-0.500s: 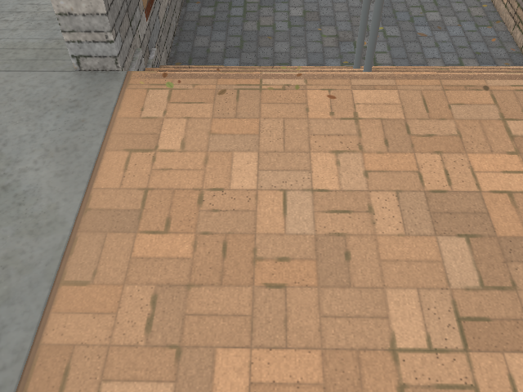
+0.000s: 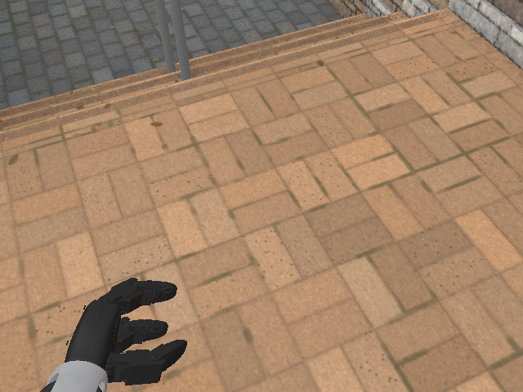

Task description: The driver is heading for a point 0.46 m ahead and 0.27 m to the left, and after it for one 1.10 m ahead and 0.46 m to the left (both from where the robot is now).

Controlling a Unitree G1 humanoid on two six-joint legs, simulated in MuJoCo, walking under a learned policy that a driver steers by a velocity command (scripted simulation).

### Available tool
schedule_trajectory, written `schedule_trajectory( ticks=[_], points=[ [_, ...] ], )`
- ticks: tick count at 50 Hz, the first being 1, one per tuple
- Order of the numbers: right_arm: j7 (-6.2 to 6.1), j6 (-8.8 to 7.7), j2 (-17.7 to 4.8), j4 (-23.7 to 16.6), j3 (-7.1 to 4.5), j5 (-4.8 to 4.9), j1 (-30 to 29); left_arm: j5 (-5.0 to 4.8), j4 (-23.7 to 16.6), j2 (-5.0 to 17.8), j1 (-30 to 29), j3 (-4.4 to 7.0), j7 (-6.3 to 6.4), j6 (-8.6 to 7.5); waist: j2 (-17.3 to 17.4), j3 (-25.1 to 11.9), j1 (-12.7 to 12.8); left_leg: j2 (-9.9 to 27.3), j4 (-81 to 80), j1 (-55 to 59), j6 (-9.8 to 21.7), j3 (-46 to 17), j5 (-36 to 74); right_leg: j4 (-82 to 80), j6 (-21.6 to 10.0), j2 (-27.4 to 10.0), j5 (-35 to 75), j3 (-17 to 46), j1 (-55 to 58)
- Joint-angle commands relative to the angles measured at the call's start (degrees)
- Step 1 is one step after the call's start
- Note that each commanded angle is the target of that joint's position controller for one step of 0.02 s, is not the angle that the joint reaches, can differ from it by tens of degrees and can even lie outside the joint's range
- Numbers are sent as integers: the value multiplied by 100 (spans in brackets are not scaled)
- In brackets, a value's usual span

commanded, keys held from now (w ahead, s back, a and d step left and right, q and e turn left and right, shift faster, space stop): w+q+shift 0.98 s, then w+shift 0.02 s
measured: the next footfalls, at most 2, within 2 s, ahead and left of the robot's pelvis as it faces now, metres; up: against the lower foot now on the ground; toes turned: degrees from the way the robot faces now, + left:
left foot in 0.44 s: +0.56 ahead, +0.13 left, +0.00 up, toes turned +26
right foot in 0.86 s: +1.01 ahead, +0.22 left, +0.00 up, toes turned +49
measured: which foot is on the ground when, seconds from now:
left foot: down 0.00-0.00, up 0.02-0.42, down 0.44-0.88, up 0.90-1.00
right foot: down 0.00-0.44, up 0.46-0.84, down 0.86-1.00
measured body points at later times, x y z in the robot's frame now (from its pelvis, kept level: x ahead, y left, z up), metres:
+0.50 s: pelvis +0.44 +0.08 -0.03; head +0.46 +0.09 +0.42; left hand +0.36 +0.32 -0.16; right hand +0.69 -0.11 -0.13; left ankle +0.53 +0.12 -0.72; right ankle +0.25 -0.11 -0.58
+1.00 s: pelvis +0.85 +0.25 +0.01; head +0.87 +0.27 +0.46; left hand +0.72 +0.53 -0.09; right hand +1.16 +0.14 -0.09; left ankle +0.70 +0.21 -0.60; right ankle +0.98 +0.19 -0.72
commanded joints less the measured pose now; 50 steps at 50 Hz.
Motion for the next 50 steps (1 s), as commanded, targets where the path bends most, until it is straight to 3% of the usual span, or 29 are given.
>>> schedule_trajectory(
  ticks=[1,2,3,5,6,10,15,17,19,20,21,22,23,24,25,26,27,30,33,37,39,41,42,43,44,45,46,48,50],
  points=[
    [31,-73,-465,-893,-105,52,-516,307,717,1654,3530,578,256,-75,-751,-2249,1617,265,4667,-3953,504,-361,-111,-265,-338,-2372,-2226,2865,5904],
    [-13,-12,-889,-1012,-223,225,-466,165,670,1505,3350,591,255,4,-680,-2400,1600,158,5427,-4685,609,-486,124,-1287,-529,-2755,-3007,4408,5560],
    [-38,44,-985,-1054,-269,171,-983,105,671,1055,2794,529,246,-5,-288,-1258,1395,488,5264,-4946,591,-467,873,-1521,-464,-2354,-2762,3454,4649],
    [44,151,-751,-1059,-272,-2,-1334,93,715,656,2373,502,211,-109,-143,-251,1076,724,4920,-4754,470,-431,1144,-1870,-286,-1873,-1253,2097,3366],
    [108,240,-672,-1043,-291,-94,-1355,40,796,467,2382,454,251,-156,-81,-26,919,782,4785,-4671,413,-401,1246,-1992,-87,-1559,-874,1455,3027],
    [210,470,-391,-1552,-271,-133,-2077,-231,1169,255,2689,395,227,-331,-254,227,616,994,4632,-5084,302,-235,1604,-2290,114,-1460,641,208,2738],
    [406,426,-459,-2248,-85,-113,-3262,-125,1293,486,2775,400,261,-399,-116,628,478,743,2636,-4363,510,570,2951,-2581,386,-1083,2773,-1259,2272],
    [448,433,-679,-2283,-91,-124,-3362,-139,1308,795,3015,433,327,-385,-90,496,443,239,2051,-3583,660,1126,3076,-2191,516,-1118,5019,-1522,2583],
    [441,458,-1000,-2119,-154,-88,-2773,-106,1170,1280,3004,541,466,-258,-450,17,32,-160,1912,-2729,817,1237,2581,-1072,601,-1327,6834,-1499,3025],
    [400,473,-1241,-1905,-246,-98,-1924,-61,1069,1474,2797,598,509,-147,-555,-415,-445,-312,1921,-1849,949,1136,2236,69,572,-1460,7319,-1418,2972],
    [317,484,-1529,-1580,-392,-113,-779,-13,913,1591,2480,647,509,-40,-498,-914,-970,-328,1696,-667,1167,803,1925,1603,503,-1546,7029,-1234,2574],
    [184,473,-1754,-1338,-553,-55,-187,4,889,1519,2376,674,411,42,89,-1063,-1119,-209,1098,325,1409,283,1698,3884,452,-968,3829,-1241,1756],
    [71,526,-2118,-1330,-644,12,-738,110,626,640,2335,455,295,-42,1540,-494,-366,438,1439,719,1597,-947,2701,6180,573,54,-1892,-977,-305],
    [58,558,-2606,-1641,-708,-120,-1053,-48,-69,613,2800,379,265,-170,1579,-1722,213,1403,326,2001,2717,-3695,1742,6927,673,148,-2174,238,-1814],
    [-13,576,-2359,-1793,-718,-139,-1151,-8,-185,871,2352,350,253,-325,706,-1421,37,1747,-1009,1607,2650,-4800,-24,6479,629,-72,-1779,656,-2328],
    [-63,542,-1949,-1739,-631,-135,-1354,-12,-140,1029,2171,368,238,-370,-103,-443,311,1642,-1351,535,2313,-4474,-247,5787,624,-354,-1366,669,-2259],
    [-75,475,-1791,-1708,-575,-99,-1560,66,-141,975,2066,353,241,-320,-400,-63,614,1392,-1332,-381,2094,-3980,280,5288,690,-526,-1301,646,-1841],
    [-83,206,-1545,-1802,-441,-8,-1833,225,-187,787,2140,280,206,86,-501,302,1088,660,-1444,-2295,1873,-2749,1280,4071,996,-877,-1422,537,-790],
    [-43,76,-1630,-1846,-477,5,-1724,118,-678,596,1086,183,124,147,-230,506,819,135,-1615,-2941,1661,-2134,2195,2305,1096,-826,-160,189,-305],
    [40,86,-1759,-1819,-579,65,-1278,-75,-946,552,471,139,88,115,271,112,297,115,-1290,-1996,1227,-2158,3634,643,885,-384,1341,86,222],
    [4,108,-1799,-1859,-609,45,-1308,-87,-1030,689,434,173,113,85,381,18,301,230,-974,-1504,1061,-2304,4027,34,791,-263,1249,213,530],
    [-26,112,-2015,-1927,-657,4,-1479,-104,-821,1071,1236,334,205,54,408,-530,702,221,76,-1125,785,-2396,5329,-184,702,48,573,283,1629],
    [0,102,-2213,-1983,-687,-30,-1731,-141,-608,1326,2187,462,280,29,374,-1060,1300,138,1233,-1244,665,-2310,5581,-161,657,41,114,267,2634],
    [27,48,-2006,-2088,-626,-66,-2050,-97,-313,1603,3483,602,398,12,276,-1635,1960,-61,2744,-2028,574,-2099,4980,87,570,-372,-535,503,4090],
    [11,0,-1021,-2310,-372,-9,-1964,154,-181,1946,4302,710,484,-15,-1044,-2249,1954,-571,4744,-3455,551,-1538,864,-264,367,-1938,-2733,2317,5435],
    [13,35,-905,-2658,-234,217,-1291,207,-307,2235,3504,789,396,16,-2575,-2640,1094,-670,5672,-4632,475,-1019,-327,-1716,-80,-2887,-3703,5560,5472],
    [-49,164,-1327,-2414,-256,8,-1663,152,-483,1514,2717,707,357,58,-1301,-1667,1092,-133,5907,-5031,507,-850,408,-1803,-178,-2564,-4554,5013,4585],
    [95,293,-1430,-2453,-288,-155,-2248,106,-325,941,2522,565,313,95,-66,-673,1045,296,5462,-4868,400,-589,941,-1697,-40,-2060,-2661,2994,3262],
    [268,422,-1083,-2692,-190,-226,-2501,47,112,787,2941,505,295,-9,-267,-245,912,562,5304,-4847,350,-621,952,-1856,49,-1763,-1572,1943,2612]
  ],
)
